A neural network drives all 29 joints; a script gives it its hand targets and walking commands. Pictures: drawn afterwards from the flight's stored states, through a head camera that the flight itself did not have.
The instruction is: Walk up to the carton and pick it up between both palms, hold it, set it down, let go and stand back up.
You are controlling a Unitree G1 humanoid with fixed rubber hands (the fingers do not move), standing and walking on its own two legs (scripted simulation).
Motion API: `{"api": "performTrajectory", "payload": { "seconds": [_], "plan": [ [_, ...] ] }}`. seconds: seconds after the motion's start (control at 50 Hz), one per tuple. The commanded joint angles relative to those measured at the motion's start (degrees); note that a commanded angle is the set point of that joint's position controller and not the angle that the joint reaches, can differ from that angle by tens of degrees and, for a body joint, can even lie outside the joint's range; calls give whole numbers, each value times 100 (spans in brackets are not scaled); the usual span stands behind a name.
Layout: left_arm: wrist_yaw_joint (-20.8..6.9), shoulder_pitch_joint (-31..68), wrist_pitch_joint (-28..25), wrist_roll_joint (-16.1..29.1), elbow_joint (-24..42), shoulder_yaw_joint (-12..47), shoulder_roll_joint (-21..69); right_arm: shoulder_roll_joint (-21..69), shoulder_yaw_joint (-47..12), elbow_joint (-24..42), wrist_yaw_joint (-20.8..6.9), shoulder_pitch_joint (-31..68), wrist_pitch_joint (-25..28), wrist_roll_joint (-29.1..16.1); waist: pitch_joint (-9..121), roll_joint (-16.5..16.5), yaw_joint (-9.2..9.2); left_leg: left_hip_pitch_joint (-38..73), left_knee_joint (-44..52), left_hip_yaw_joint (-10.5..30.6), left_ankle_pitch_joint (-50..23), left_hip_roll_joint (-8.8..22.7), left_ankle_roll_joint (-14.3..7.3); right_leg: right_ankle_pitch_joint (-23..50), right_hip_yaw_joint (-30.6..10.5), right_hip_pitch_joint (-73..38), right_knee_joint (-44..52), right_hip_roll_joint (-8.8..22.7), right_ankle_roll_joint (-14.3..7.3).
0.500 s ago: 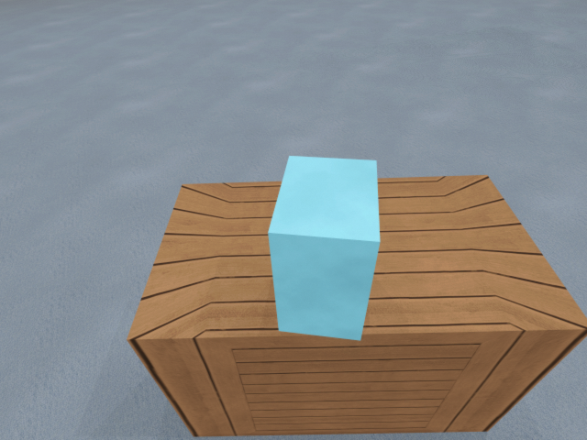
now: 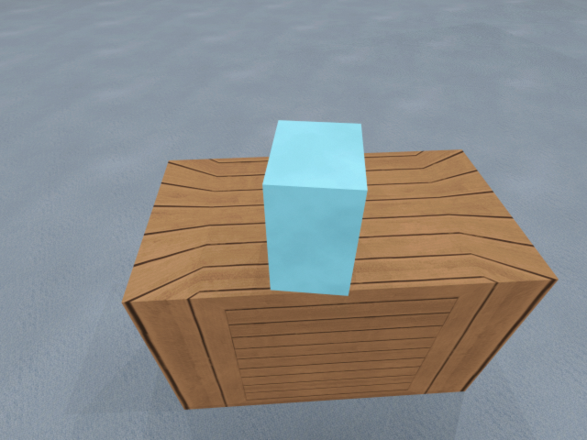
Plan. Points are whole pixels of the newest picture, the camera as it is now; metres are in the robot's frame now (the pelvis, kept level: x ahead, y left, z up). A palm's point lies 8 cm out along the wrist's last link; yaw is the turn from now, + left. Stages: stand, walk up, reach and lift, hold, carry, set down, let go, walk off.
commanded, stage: stand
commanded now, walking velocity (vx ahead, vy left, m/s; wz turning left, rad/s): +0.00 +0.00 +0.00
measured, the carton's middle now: (314, 209) +0.56 -0.02 +0.00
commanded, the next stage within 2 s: none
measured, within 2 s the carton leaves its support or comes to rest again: neither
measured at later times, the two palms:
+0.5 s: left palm out of the picture +0.04 +0.31 -0.08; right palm out of the picture +0.01 -0.26 -0.09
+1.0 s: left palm out of the picture +0.02 +0.29 -0.09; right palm out of the picture +0.04 -0.27 -0.09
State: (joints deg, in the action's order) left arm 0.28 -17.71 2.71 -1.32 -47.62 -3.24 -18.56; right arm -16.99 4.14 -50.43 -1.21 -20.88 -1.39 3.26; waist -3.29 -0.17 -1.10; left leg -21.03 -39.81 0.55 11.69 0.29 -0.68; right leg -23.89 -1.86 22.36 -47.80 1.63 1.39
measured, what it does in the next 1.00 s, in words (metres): steps on the spot: right foot, then left foot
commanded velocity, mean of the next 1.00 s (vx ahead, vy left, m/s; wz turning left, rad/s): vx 0.00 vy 0.00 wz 0.00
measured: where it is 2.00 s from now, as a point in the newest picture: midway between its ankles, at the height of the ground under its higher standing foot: outside the picture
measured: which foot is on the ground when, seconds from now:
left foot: down 0.00-0.16, up 0.18-0.26, down 0.28-1.00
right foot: up 0.00-0.10, down 0.12-1.00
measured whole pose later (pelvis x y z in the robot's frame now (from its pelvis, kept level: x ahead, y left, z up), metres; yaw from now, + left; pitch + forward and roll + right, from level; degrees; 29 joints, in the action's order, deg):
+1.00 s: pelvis -0.03 +0.01 +0.03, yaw +0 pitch -3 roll +0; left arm -0.2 -15.1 -1.3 -0.3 -53.7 -1.5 -17.7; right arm -17.4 2.8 -53.8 -0.7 -11.8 0.4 0.4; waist -3.8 0.6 0.2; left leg -12.8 -25.6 0.4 9.4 -0.1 -0.1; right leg -13.4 -1.4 9.2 -26.0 1.1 1.7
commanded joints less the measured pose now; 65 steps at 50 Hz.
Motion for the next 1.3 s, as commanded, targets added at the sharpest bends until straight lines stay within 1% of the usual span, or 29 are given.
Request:
{"api": "performTrajectory", "payload": {
  "seconds": [0.0,0.04,0.06,0.08,0.1,0.12,0.14,0.18,0.22,0.24,0.26,0.28,0.3,0.32,0.34,0.42,0.48,0.5,0.56,0.62,0.7,0.74,0.8,0.94,0.96,0.98,1.12,1.2,1.28],
  "plan": [
    [-47,-1598,26,-3,337,-356,-874,-1582,430,1222,269,1941,123,24,-257,1571,1171,-3472,3528,1705,3938,1151,-651,-424,-144,-1944,-2169,-42,-382],
    [-53,-1418,-64,-1,412,-276,-664,-1581,427,1379,255,2073,101,-143,-216,1539,1134,-2469,2514,1122,3071,886,-357,-58,-100,-1720,399,342,-540],
    [-40,-1319,-175,-95,374,-236,-861,-1215,352,1177,199,1525,67,-254,-305,707,900,-1696,1667,958,2703,689,-235,-502,-262,-1443,1603,317,-560],
    [-21,-888,-271,-119,503,-266,-1204,-1134,293,1068,153,708,44,-268,-258,-460,561,-913,970,679,2286,411,-99,-1583,-1023,-597,2740,516,-595],
    [-59,-153,-289,-199,798,-327,-1507,-857,246,872,117,-31,49,-433,-752,-1263,26,-417,-87,332,1912,171,-18,-3560,-2623,702,3782,1281,-841],
    [-63,378,-349,-113,1039,-381,-1717,-1091,338,887,120,-155,141,-336,-868,-1225,-246,-71,-494,247,1436,254,-28,-3674,-2890,1255,4061,1439,-851],
    [13,459,-453,-114,950,-417,-1747,-972,310,717,125,-312,91,-281,-1009,-845,-332,663,-896,369,1112,286,-147,-3009,-2217,1951,4025,1412,-912],
    [61,1041,-504,-116,1016,-368,-1341,-1041,317,607,66,-591,109,-129,-920,-1251,-469,1431,-1635,320,1121,41,-67,-1694,-1596,2285,3891,1100,-972],
    [90,1191,-450,-18,1040,-330,-1298,-941,256,706,34,-512,97,-211,-1082,-1238,-543,1488,-495,288,895,325,-82,-1178,-913,1971,3393,844,-729],
    [95,1144,-426,17,1039,-284,-1166,-1150,300,712,48,-545,110,-241,-907,-793,-600,1399,665,334,653,481,-189,-818,-776,1262,2711,728,-573],
    [105,623,-379,2,882,-312,-1059,-1296,318,695,83,-203,145,-210,-843,-116,-304,1245,1469,476,573,466,-189,-321,-429,690,1988,465,-409],
    [85,515,-367,72,919,-313,-990,-1344,288,985,117,419,258,-238,-620,423,-44,859,1806,1516,-271,928,-334,243,-262,316,1285,139,-222],
    [75,-132,-365,108,801,-293,-924,-1424,260,1082,149,812,312,-195,-418,811,419,533,1878,1956,-290,1176,-505,121,-171,-101,1244,76,-145],
    [97,-38,-365,66,764,-288,-1061,-1555,318,1042,178,803,340,-226,-464,560,423,-157,2058,2126,318,1284,-629,421,-219,-893,1518,286,-111],
    [97,-132,-379,82,710,-257,-1006,-1406,295,882,153,830,321,-199,-287,309,503,-234,2172,1732,859,1066,-486,380,-256,-1230,1794,200,-159],
    [3,-330,-435,114,389,-257,-1167,-1418,244,645,141,552,287,-220,-172,634,283,-186,2526,1073,2495,601,-23,84,-211,-1380,2003,143,-295],
    [-8,-124,-404,92,414,-240,-1045,-1341,242,718,61,930,249,-199,-59,440,318,-88,2520,953,2465,534,12,-47,-51,-1252,2108,-45,-267],
    [6,-51,-371,75,347,-220,-1072,-1326,193,705,75,977,217,-223,-143,682,298,-123,2697,1008,2527,637,-14,223,-51,-1343,2115,26,-248],
    [-5,-226,-432,36,300,-179,-1013,-1371,260,667,89,987,205,-170,150,365,290,30,2529,972,2568,625,-13,-169,-198,-1275,2330,135,-339],
    [10,267,-499,57,288,-114,-1019,-1255,206,525,68,900,210,-208,80,26,58,776,2100,730,1149,521,-12,-214,-514,-678,2889,399,-346],
    [20,182,-500,78,169,-216,-1419,-1064,167,386,37,631,205,-286,-223,-353,-77,986,2009,737,1532,520,-37,-1236,-624,34,3256,340,-305],
    [30,284,-520,103,137,-143,-1147,-1153,185,422,46,959,239,-254,-428,86,-7,948,2016,655,1023,465,-43,-407,-481,-86,3045,342,-263],
    [17,274,-542,125,126,-131,-1172,-1402,232,274,101,847,266,-287,-52,-102,28,1084,1936,715,759,557,-98,-153,-590,-323,3141,432,-320],
    [20,464,-560,104,-155,-145,-1257,-1230,128,105,115,1105,337,-281,-33,195,121,890,2232,703,367,564,-79,506,-405,-876,2894,384,-300],
    [0,371,-577,91,-185,-175,-1304,-1216,110,-8,103,1046,333,-311,56,-47,74,1149,2156,702,396,613,-68,496,-411,-744,2948,374,-295],
    [15,365,-528,116,-275,-127,-1096,-1299,122,-35,139,907,362,-296,34,307,9,1163,2041,673,90,585,-75,880,-324,-939,2934,394,-240],
    [29,624,-572,131,-479,-47,-1040,-1064,-5,-253,205,1123,336,-328,253,-308,39,1451,2124,667,-803,631,-96,1608,-301,-1199,2956,444,-246],
    [94,646,-502,142,-595,-48,-1087,-1118,-49,-404,175,1108,317,-355,78,221,55,1319,2190,541,-483,597,-4,1388,-280,-1351,3059,464,-223],
    [113,886,-498,157,-715,-9,-1083,-1227,6,-561,226,1174,338,-297,49,-234,31,1446,2223,570,-810,654,-33,1657,-321,-1239,3143,513,-202]
  ]
}}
